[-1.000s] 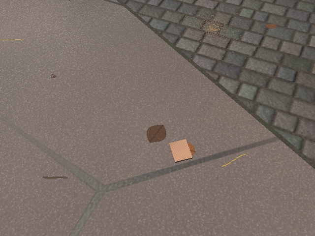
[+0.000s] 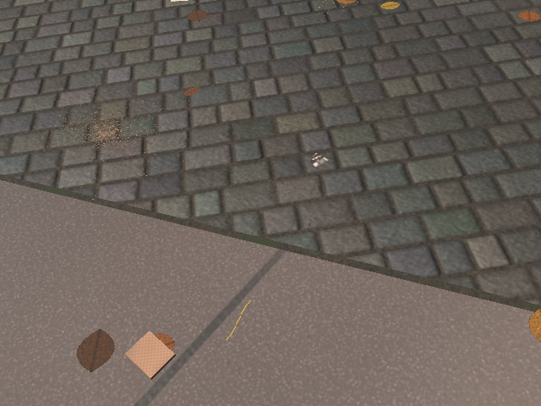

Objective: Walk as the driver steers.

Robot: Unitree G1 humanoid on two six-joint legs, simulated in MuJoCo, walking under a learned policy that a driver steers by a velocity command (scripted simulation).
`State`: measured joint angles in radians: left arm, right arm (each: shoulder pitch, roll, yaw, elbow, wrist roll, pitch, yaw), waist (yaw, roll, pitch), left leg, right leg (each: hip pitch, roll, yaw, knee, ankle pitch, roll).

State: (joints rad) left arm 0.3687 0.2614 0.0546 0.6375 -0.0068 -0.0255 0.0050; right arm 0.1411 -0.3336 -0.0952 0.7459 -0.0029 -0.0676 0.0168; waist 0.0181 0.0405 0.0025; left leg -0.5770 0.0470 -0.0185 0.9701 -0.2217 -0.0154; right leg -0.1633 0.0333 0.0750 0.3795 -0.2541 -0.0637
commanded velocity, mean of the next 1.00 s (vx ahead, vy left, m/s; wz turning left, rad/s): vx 0.46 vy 0.00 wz -0.45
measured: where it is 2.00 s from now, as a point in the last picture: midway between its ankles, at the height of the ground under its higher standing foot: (415, 230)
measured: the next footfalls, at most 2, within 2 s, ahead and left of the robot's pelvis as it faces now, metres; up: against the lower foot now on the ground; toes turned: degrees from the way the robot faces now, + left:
left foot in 0.28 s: +0.28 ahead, +0.13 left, +0.00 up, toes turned -13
right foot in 0.76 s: +0.49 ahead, -0.23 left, +0.00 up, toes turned -26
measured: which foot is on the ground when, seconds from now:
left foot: up 0.00-0.26, down 0.28-0.78, up 0.80-1.00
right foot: down 0.00-0.28, up 0.30-0.74, down 0.76-1.00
